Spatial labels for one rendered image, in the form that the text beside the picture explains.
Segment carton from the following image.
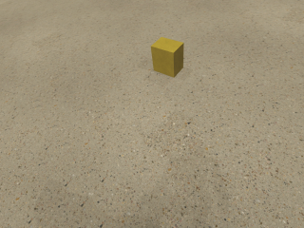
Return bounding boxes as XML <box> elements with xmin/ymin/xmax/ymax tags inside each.
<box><xmin>151</xmin><ymin>37</ymin><xmax>184</xmax><ymax>78</ymax></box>

